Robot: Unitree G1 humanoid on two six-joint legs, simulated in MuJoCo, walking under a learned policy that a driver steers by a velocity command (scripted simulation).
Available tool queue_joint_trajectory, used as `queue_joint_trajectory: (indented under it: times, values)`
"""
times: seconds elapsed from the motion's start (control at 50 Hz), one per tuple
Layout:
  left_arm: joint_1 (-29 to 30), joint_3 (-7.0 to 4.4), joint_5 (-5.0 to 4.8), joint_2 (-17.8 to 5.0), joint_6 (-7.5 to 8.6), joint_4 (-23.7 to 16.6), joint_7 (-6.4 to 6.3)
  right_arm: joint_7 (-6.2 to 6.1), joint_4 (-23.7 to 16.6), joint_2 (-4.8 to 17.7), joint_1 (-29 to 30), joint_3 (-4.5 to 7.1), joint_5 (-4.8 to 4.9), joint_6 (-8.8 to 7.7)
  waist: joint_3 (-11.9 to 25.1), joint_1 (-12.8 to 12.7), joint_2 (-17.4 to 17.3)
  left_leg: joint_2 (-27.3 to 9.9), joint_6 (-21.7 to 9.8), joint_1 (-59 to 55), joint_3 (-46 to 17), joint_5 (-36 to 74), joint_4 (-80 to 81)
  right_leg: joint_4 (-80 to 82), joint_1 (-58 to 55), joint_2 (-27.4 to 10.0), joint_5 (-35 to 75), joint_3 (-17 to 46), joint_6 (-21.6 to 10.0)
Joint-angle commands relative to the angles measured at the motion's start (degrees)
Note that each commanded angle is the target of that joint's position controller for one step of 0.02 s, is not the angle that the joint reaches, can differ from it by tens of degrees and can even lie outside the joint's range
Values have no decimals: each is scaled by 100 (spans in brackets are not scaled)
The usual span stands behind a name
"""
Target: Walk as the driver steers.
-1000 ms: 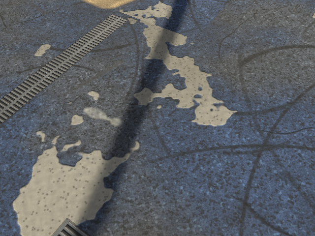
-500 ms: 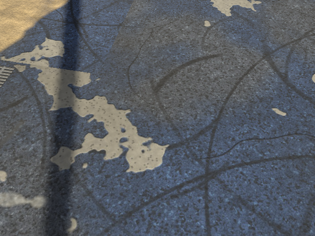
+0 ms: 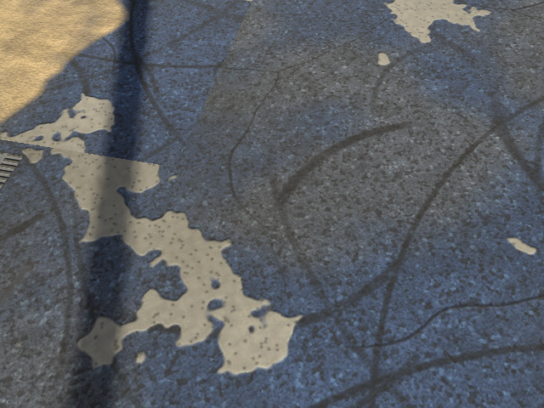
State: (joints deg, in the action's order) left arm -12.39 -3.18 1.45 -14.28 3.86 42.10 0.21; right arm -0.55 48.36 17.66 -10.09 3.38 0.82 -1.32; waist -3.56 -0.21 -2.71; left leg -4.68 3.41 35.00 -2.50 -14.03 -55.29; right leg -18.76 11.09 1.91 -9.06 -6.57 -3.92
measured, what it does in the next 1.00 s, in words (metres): walks ahead, turning left: left foot, then right foot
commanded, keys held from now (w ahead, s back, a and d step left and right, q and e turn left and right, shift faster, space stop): q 0.96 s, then w+q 0.04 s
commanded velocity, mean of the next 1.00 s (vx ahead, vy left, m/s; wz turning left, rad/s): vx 0.04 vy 0.00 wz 0.53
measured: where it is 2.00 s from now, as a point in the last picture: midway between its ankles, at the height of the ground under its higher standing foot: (170, 402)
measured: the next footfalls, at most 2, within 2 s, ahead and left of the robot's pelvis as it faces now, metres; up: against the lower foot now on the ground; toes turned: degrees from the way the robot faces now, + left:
left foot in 0.22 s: +0.16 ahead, +0.14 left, +0.00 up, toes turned +10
right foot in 0.66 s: +0.20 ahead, -0.09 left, +0.00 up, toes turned +28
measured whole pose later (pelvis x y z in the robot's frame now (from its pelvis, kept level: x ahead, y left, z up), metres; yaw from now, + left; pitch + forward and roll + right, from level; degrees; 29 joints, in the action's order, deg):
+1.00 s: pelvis +0.10 +0.00 +0.00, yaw +35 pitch +2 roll +0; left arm -9.0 -4.1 0.2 -15.4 -0.8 41.4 -1.9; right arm 0.0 35.5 17.6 -10.0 5.1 1.3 4.4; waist -3.1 -1.1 -0.9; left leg -1.8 5.0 25.0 -0.5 -23.0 -48.8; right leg -25.3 12.8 -4.2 -14.0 -6.1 0.2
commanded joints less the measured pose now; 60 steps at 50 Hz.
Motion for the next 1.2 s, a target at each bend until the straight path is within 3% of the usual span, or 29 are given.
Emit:
queue_joint_trajectory:
  times: [0.02,0.18,0.22,0.24,0.26,0.28,0.3,0.32,0.34,0.38,0.46,0.58,0.64,0.66,0.68,0.7,0.72,0.74,0.78,0.84,0.96,1.02,1.06,1.08,1.1,1.12,1.14,1.16,1.2]
  values:
    - [452,-228,-15,-861,28,-336,-164,53,-302,233,-289,54,-29,30,657,143,804,-95,32,-677,71,820,660,527,-80,-1517,3280,159,-880]
    - [412,-339,-249,-1080,-316,-91,-262,301,-889,348,157,183,-22,149,541,22,787,134,-389,-671,497,32,1842,-513,-856,-1961,2879,169,-638]
    - [211,-330,-278,-984,-343,2,-291,260,-816,619,-417,322,-52,102,862,284,396,415,-731,-1874,481,1538,2912,-1795,-558,-1450,2868,-202,-118]
    - [121,-275,-72,-830,-292,-144,-275,125,-853,1360,-799,530,-99,88,1259,291,-817,-594,-1262,-3098,-1017,4545,2870,-3352,614,-838,1124,-475,399]
    - [181,-161,73,-549,-274,-358,-232,96,-940,1611,-896,546,-222,83,1815,215,-1528,-1745,-2595,-4119,-2949,5414,3015,-4914,2239,165,-3122,105,744]
    - [438,-206,-44,-771,-278,-268,-160,143,-1014,1204,-825,427,-187,48,2126,444,-636,-1639,-2594,-4041,-2738,4652,3180,-5430,2393,-33,-3179,1093,663]
    - [605,-228,-193,-819,-304,-312,-147,137,-1093,1056,-443,392,-129,13,1658,313,-391,-1379,-2316,-3635,-2188,3952,3242,-5432,2638,-167,-2732,1127,589]
    - [618,-243,-170,-804,-340,-232,-201,104,-1129,905,-157,364,-24,30,1311,183,-20,-1087,-1999,-3262,-1874,3157,3344,-5117,2709,-292,-2314,1108,597]
    - [665,-285,-106,-893,-384,-234,-268,50,-1181,784,79,324,37,81,1089,86,-25,-918,-1822,-2858,-1705,2592,3471,-4766,2603,-371,-1963,1117,636]
    - [525,-282,-107,-793,-426,-215,-285,-23,-1264,799,224,321,-52,159,1056,-72,-353,-628,-1731,-2336,-1514,2339,3595,-4408,2104,-230,-1568,1025,726]
    - [555,-211,-135,-604,-396,-200,-300,-139,-1313,935,101,393,-35,211,1194,20,-435,-508,-1669,-2351,-1593,1870,3550,-3294,1813,-116,-1236,1091,862]
    - [582,-240,-190,-720,-292,-228,-181,-128,-1445,947,212,408,-43,321,1051,136,-741,-417,-1550,-2145,-2292,771,3531,-2092,1226,22,-1146,1152,781]
    - [137,-286,-202,-741,-188,-108,-92,-147,-1531,886,386,380,45,394,1014,-132,-733,-177,-1283,-1998,-2426,867,3182,-594,408,45,-408,1002,567]
    - [-44,-360,-148,-969,-183,-64,-98,-165,-1553,736,273,338,53,408,1057,-134,-455,87,-1011,-1592,-2218,335,2811,-184,-179,-449,-92,1312,384]
    - [16,-454,-29,-1455,-229,-133,-147,-150,-1620,405,95,254,15,403,998,102,925,779,-650,-666,-1299,-1083,1574,134,-650,-1737,336,2582,-169]
    - [149,-467,181,-1550,-237,-174,-116,-128,-1775,707,150,357,5,321,737,135,2031,1205,-380,43,-611,-2249,293,368,-168,-2539,1109,3733,-1076]
    - [482,-371,154,-1206,-208,-366,-138,-109,-1623,1098,-29,488,-40,293,678,190,1449,885,-233,4,-786,-1973,-683,295,-52,-2491,1265,3372,-1182]
    - [742,-311,64,-959,-210,-420,-172,-97,-1460,1143,-174,543,-2,326,610,294,1121,852,-147,7,-705,-1597,-1059,147,-23,-2097,1241,2706,-897]
    - [840,-250,-106,-812,-239,-465,-226,-122,-1329,842,-292,486,-5,441,484,226,991,785,77,249,-573,-1086,-1570,2,-233,-1698,1343,1991,-656]
    - [452,-262,-60,-892,-329,-408,-308,-72,-1581,542,150,370,90,456,490,-61,1149,630,263,373,-159,-775,-1032,13,-649,-1563,1685,1434,-761]
    - [383,-423,-109,-1311,-423,-412,-249,62,-1860,400,393,256,36,458,754,-251,1360,308,202,-682,340,-958,670,-63,-742,-1895,1990,995,-861]
    - [261,-469,-237,-1408,-387,-356,-151,136,-1892,467,330,276,72,500,715,-276,1356,353,-91,-1213,612,-845,1453,146,-447,-1988,57,966,-757]
    - [418,-454,-342,-1382,-349,-324,-108,194,-1742,444,-90,302,86,467,618,31,1248,459,-423,-2002,812,-386,2442,-32,28,-1934,-941,809,-539]
    - [353,-390,-345,-1166,-326,-255,-86,179,-1505,480,-568,347,95,432,689,195,1020,639,-593,-2848,851,-363,2824,-466,548,-1739,-1308,589,-366]
    - [332,-258,-249,-758,-296,-219,-31,134,-1266,659,-1246,436,122,383,863,424,254,321,-832,-3943,180,-467,3129,-1674,1410,-1392,-1761,104,-24]
    - [646,-72,-7,-257,-226,-583,37,56,-1324,1359,-1608,533,39,288,857,445,-1521,-1329,-1603,-4712,-2563,-801,3606,-3989,3357,-616,-2954,-286,514]
    - [1085,-200,-185,-750,-86,-764,34,129,-1460,1308,-1537,479,-75,66,734,697,-1094,-1868,-2393,-4075,-3750,-1455,4298,-4680,4026,-388,-2821,711,483]
    - [1174,-287,-346,-1050,-18,-764,73,142,-1405,960,-1296,358,-84,-72,261,542,-848,-1681,-2242,-3865,-3279,-1795,4464,-4782,4166,-643,-2222,890,379]
    - [927,-327,-219,-1116,57,-502,86,97,-1395,652,-861,228,-35,-160,-31,289,-569,-1135,-1777,-3571,-2273,-1318,4488,-4425,3961,-855,-1062,893,323]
